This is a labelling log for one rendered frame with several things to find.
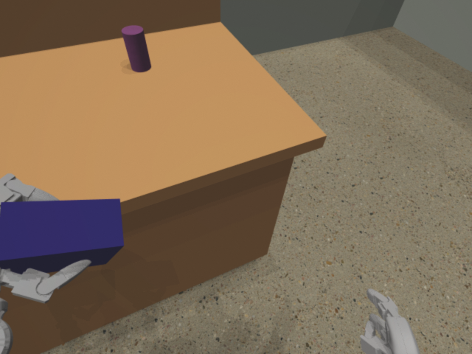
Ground robot right hand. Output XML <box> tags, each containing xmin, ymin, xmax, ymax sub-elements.
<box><xmin>360</xmin><ymin>288</ymin><xmax>420</xmax><ymax>354</ymax></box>

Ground sponge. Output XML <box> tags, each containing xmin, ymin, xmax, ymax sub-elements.
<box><xmin>0</xmin><ymin>199</ymin><xmax>124</xmax><ymax>274</ymax></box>

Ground table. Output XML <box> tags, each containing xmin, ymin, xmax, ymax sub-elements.
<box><xmin>0</xmin><ymin>0</ymin><xmax>327</xmax><ymax>354</ymax></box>

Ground robot left hand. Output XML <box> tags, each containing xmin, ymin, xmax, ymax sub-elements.
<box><xmin>0</xmin><ymin>173</ymin><xmax>91</xmax><ymax>304</ymax></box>

